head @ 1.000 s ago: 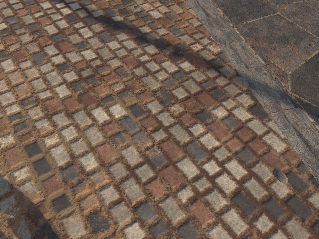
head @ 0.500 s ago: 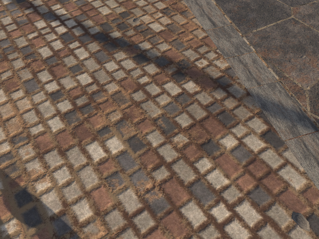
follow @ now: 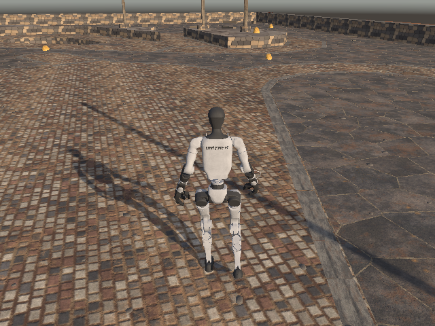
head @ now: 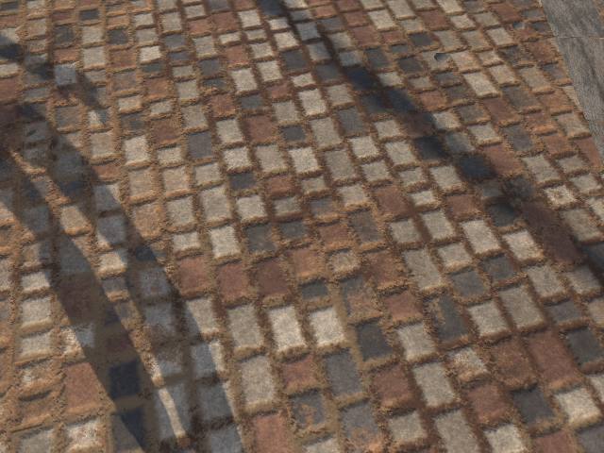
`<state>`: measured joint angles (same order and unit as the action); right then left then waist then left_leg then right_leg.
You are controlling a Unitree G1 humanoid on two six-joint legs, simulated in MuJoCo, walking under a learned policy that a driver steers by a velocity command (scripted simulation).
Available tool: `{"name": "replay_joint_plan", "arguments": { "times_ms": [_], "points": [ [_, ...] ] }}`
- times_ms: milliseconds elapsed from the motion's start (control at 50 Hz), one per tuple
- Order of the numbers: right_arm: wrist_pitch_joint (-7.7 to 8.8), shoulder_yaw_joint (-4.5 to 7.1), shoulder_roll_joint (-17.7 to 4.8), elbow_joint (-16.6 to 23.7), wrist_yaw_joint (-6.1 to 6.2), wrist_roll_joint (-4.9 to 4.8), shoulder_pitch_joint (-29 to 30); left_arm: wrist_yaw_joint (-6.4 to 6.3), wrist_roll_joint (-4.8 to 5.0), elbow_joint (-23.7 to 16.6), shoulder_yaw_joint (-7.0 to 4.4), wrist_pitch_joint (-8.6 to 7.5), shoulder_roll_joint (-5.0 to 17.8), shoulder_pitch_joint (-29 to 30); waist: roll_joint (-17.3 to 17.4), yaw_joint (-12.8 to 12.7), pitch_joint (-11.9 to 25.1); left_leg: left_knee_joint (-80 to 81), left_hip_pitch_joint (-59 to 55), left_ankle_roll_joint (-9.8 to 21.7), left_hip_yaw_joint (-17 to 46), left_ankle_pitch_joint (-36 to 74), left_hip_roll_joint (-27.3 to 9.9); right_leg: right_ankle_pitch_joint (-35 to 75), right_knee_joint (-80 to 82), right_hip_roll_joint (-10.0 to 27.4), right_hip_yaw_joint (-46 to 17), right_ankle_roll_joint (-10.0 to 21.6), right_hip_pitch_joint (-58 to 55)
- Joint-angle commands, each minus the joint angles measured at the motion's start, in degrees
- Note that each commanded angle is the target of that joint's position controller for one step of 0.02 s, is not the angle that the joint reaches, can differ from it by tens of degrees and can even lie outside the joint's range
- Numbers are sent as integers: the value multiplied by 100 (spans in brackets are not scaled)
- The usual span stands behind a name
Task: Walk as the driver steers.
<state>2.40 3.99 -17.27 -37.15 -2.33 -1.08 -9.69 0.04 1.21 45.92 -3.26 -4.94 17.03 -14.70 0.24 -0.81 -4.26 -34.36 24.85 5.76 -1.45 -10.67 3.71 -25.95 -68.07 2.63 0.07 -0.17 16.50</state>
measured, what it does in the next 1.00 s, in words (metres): walks ahead: right foot, then left foot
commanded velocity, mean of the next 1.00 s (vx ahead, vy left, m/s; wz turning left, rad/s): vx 0.29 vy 0.00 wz -0.13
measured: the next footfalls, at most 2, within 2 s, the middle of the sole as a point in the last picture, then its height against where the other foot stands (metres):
right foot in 0.42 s outside the picture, level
left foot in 0.96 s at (284, 410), level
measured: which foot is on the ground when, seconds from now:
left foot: down 0.00-0.42, up 0.44-0.94, down 0.96-1.00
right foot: up 0.00-0.40, down 0.42-0.98, up 1.00-1.00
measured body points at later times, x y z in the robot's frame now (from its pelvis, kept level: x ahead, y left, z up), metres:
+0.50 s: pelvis +0.28 -0.05 +0.00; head +0.32 -0.06 +0.45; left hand +0.45 +0.22 -0.08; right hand +0.37 -0.33 -0.12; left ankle +0.11 +0.07 -0.65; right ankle +0.38 -0.13 -0.72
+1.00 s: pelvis +0.42 -0.03 +0.01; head +0.44 -0.03 +0.46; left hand +0.61 +0.22 -0.09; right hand +0.53 -0.33 -0.07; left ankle +0.48 +0.08 -0.73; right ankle +0.38 -0.13 -0.72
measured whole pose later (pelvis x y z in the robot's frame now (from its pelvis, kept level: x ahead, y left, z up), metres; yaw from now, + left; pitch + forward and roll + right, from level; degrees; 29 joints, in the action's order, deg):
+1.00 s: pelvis +0.42 -0.03 +0.01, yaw -13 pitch +2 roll +1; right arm 2.4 3.0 -16.3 -39.6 0.9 1.2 -8.0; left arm -1.9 0.3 39.9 -3.2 2.1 18.1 -11.0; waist -1.5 -1.1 -0.5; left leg -27.5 18.5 -0.3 4.8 -10.3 2.4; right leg -20.4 -34.2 -8.5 -14.2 2.1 15.9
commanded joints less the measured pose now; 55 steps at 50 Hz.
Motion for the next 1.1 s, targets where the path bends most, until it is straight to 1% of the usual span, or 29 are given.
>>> {"name": "replay_joint_plan", "arguments": {
  "times_ms": [20, 40, 100, 140, 200, 260, 320, 380, 400, 420, 440, 460, 480, 500, 520, 540, 600, 660, 740, 820, 900, 940, 960, 980, 1000, 1020, 1040, 1060, 1100],
  "points": [
    [123, 196, -675, 286, 64, 45, -491, -22, -115, -658, -163, -271, 767, 328, 66, 155, 773, 1884, -2314, 1116, 2537, 752, -1526, 653, 53, 384, -519, 45, 2301],
    [122, 174, -630, 363, 87, 94, -357, -13, -148, -639, -180, -197, 766, 230, 197, 19, 728, 2013, -1918, 1097, 2367, 1031, -1394, 818, 206, 431, -524, -18, 1976],
    [160, 213, -769, 290, 177, 66, -426, -33, -225, -646, -135, -45, 550, 255, 197, -43, 639, 2159, -1318, 1141, 1894, 1715, -1207, 1228, 854, 351, -355, -304, 1788],
    [143, 239, -861, 203, 252, 44, -603, -46, -221, -778, -86, -20, 440, 711, 245, 102, 490, 2165, -1179, 1020, 1698, 1604, -1059, 1861, 1660, 252, -330, -430, 1890],
    [135, 170, -731, 37, 293, 45, -763, 46, -159, -771, 21, -66, 247, 1141, 471, 373, 460, 2189, -1192, 713, 1243, 1055, -897, 3121, 2999, 142, -206, -418, 1500],
    [169, 166, -821, -177, 265, 50, -1051, 138, -59, -867, 29, -122, 331, 1548, 496, 603, 280, 2201, -1522, 687, 1349, 684, -1198, 3506, 3462, 122, -187, -245, 1493],
    [143, 183, -873, -374, 258, 64, -1227, 224, -34, -1010, 7, -152, 457, 1771, 463, 656, 101, 1985, -2410, 650, 1458, 1091, -1617, 2856, 3710, 110, -213, 76, 2048],
    [76, 208, -933, -449, 305, 75, -1039, 297, -49, -960, -43, -156, 568, 1359, 524, 367, 199, 1414, -2859, 409, 1188, 2740, -1659, 2119, 3897, -80, -82, 403, 1662],
    [39, 198, -938, -410, 331, 97, -870, 290, -100, -793, -129, -164, 695, 788, 473, 44, 599, 697, -2813, 256, 915, 3992, -1426, 2295, 4051, -360, 148, 530, 816],
    [17, 148, -857, -336, 373, 138, -817, 272, -158, -625, -227, -171, 905, 125, 282, -275, 1147, -356, -2479, 17, 612, 4285, -1090, 3109, 4096, -334, 35, 692, -299],
    [44, 52, -628, -120, 421, 299, -1040, 254, -225, -626, -313, -164, 1386, -456, -636, -270, 1918, -2195, -1146, -352, 336, 2259, -554, 4943, 3821, 773, -1523, 1209, -2002],
    [124, -70, -246, -163, 362, 286, -1780, 283, -194, -591, -313, -125, 1463, -489, -1799, 74, 2516, -3915, 716, -767, 454, -2432, 323, 5431, 4214, 1847, -3747, 2189, -3508],
    [166, -10, -746, -227, 305, 190, -1512, 275, -32, -651, -229, -64, 1001, -518, -955, -207, 2497, -4297, 1056, -761, 1007, -2417, -4, 4645, 4418, 1664, -3708, 2019, -3433],
    [170, 27, -838, -58, 283, 72, -883, 239, -10, -755, -186, -9, 868, -125, -580, -245, 1733, -4239, 1346, -776, 883, -2035, -230, 4595, 4469, 1455, -2922, 1809, -2753],
    [161, 28, -830, 15, 314, 116, -499, 209, -26, -818, -167, 54, 816, 111, -68, -198, 1270, -3997, 1340, -798, 750, -1750, -406, 4868, 4569, 1229, -2451, 1658, -2035],
    [123, 54, -823, 98, 350, 184, -324, 171, -47, -855, -157, 101, 802, 241, 47, -84, 992, -3682, 1193, -829, 718, -1534, -521, 5138, 4667, 1085, -2200, 1601, -1451],
    [-31, 22, -566, 67, 430, 188, -640, 104, -132, -871, -183, 167, 847, 367, -449, 228, 996, -3003, 671, -970, 664, -1286, -515, 5429, 4878, 735, -1823, 1563, -708],
    [-117, 22, -519, 68, 515, 216, -538, -1, -78, -839, -255, 266, 1031, 316, -456, 228, 1175, -2380, 681, -1139, 647, -900, -403, 5362, 4830, 643, -1766, 1533, -574],
    [-183, 39, -477, 157, 527, 177, -48, -156, 4, -851, -271, 476, 1047, 305, -539, 90, 1171, -1655, 697, -1215, 798, -262, -309, 3750, 4803, 436, -2013, 1208, -511],
    [-95, 48, -466, 276, 462, 134, 456, -240, -24, -884, -289, 612, 1046, 250, -744, -83, 914, -884, 698, -1179, 954, -252, -203, 2758, 4735, 395, -2498, 1154, -650],
    [60, 56, -506, 216, 354, 111, 420, -234, -65, -911, -225, 670, 897, 236, -849, -125, 1029, -155, 98, -1043, 827, -451, -196, 3911, 4255, 516, -2678, 1174, -937],
    [128, 69, -473, 112, 301, 104, 155, -228, -8, -944, -168, 686, 794, 411, -836, 103, 982, 1060, -700, -834, 700, 437, -242, 3812, 4038, 314, -2687, 977, -819],
    [150, 92, -592, 109, 307, 160, 122, -221, -33, -926, -126, 672, 674, 294, -668, 89, 961, 1468, -1304, -652, 947, 1407, -597, 3156, 3907, 112, -2596, 745, -526],
    [126, 136, -949, 217, 345, 270, 166, -193, -180, -917, -48, 632, 443, -105, 364, -185, 1229, 1286, -2041, -184, 1872, 3168, -1625, 1407, 3142, -380, -2008, 434, -77],
    [46, 135, -948, 119, 347, 396, 160, -190, -124, -900, -75, 610, 531, -338, 1323, -295, 1105, 1175, -2175, 779, 2668, 4145, -2330, -783, 2479, -1002, -1329, 62, 641],
    [39, 65, -634, 77, 318, 310, -18, -198, -174, -880, -151, 602, 891, -159, 1147, -20, 1115, 1301, -2070, 1157, 3019, 3836, -2560, -1312, 1616, -804, -1153, -212, 894],
    [37, 52, -607, 41, 306, 238, -47, -207, -120, -859, -237, 631, 1058, 47, 846, 70, 1037, 1260, -2046, 1055, 2760, 3463, -2346, -1139, 1012, -745, -1098, -349, 1040],
    [23, 45, -615, 30, 305, 190, 44, -232, -91, -766, -253, 703, 974, 82, 624, 38, 988, 1221, -1959, 847, 2424, 3124, -2081, -926, 697, -700, -1095, -466, 1077],
    [-4, -72, -401, -27, 268, 146, 383, -230, -145, -678, -149, 810, 578, 50, 646, -134, 869, 1313, -1504, 538, 1953, 2595, -1648, -515, 1187, -408, -940, -616, 655]
  ]
}}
